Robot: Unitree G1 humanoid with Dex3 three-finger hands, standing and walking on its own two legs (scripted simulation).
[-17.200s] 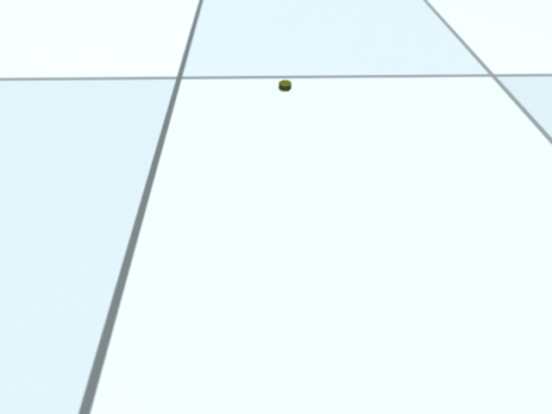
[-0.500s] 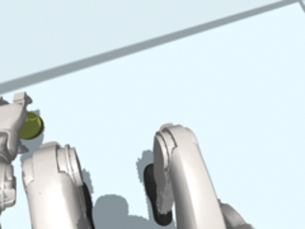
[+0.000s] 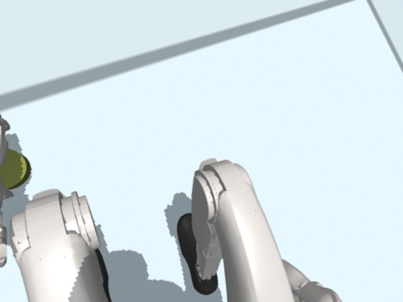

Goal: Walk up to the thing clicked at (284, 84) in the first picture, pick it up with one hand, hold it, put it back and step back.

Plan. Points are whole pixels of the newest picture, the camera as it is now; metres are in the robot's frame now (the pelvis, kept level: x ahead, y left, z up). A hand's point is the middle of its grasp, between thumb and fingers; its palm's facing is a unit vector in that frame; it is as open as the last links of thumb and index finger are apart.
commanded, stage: rest palm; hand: left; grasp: from above
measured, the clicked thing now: (4, 169) +0.38 +0.30 -0.28
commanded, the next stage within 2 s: close in 1.84 s
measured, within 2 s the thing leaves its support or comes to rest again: neither
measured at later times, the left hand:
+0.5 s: hand out of the picture +0.36 +0.31 -0.24, palm faces -0.43 -0.15 -0.89, open 14.0 cm
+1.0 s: hand out of the picture +0.36 +0.31 -0.25, palm faces -0.43 -0.15 -0.89, open 13.8 cm
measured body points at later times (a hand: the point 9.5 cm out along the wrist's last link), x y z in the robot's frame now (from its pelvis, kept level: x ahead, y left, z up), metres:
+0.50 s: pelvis -0.01 +0.00 +0.00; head +0.23 +0.12 +0.36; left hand +0.38 +0.31 -0.19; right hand +0.08 -0.26 -0.08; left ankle +0.06 +0.13 -0.26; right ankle +0.09 -0.12 -0.26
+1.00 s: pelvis -0.01 +0.00 +0.00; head +0.24 +0.13 +0.36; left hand +0.38 +0.31 -0.20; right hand +0.09 -0.24 -0.08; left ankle +0.06 +0.13 -0.26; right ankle +0.09 -0.12 -0.26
